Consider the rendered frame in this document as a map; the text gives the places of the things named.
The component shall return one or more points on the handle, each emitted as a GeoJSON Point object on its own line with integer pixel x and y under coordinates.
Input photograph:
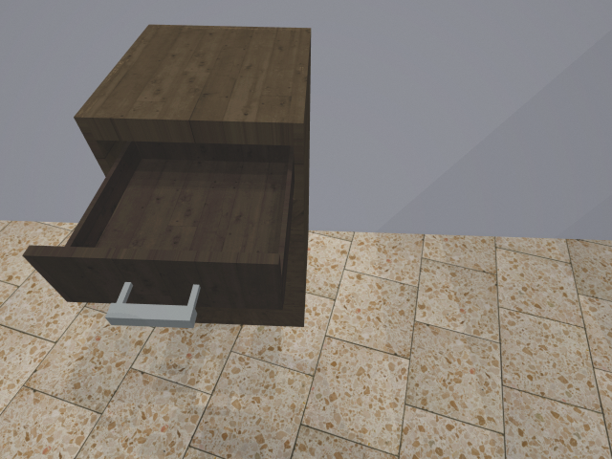
{"type": "Point", "coordinates": [152, 315]}

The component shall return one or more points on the cabinet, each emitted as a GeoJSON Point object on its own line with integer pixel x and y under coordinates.
{"type": "Point", "coordinates": [215, 84]}

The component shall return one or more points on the drawer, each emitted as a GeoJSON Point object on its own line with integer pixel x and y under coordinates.
{"type": "Point", "coordinates": [172, 214]}

